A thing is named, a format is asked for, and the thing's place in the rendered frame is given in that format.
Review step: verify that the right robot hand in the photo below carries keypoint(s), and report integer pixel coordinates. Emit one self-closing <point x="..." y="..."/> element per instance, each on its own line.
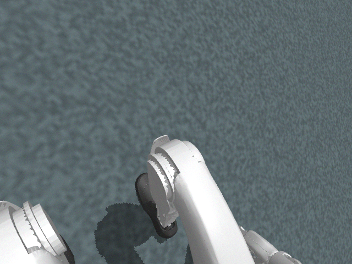
<point x="258" y="246"/>

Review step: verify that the right robot foot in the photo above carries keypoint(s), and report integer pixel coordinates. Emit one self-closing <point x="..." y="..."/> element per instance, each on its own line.
<point x="149" y="206"/>

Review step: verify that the left robot foot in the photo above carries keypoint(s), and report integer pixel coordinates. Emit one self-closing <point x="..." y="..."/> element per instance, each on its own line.
<point x="69" y="255"/>

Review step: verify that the right robot arm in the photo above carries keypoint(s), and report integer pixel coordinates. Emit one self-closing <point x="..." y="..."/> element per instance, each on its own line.
<point x="283" y="258"/>

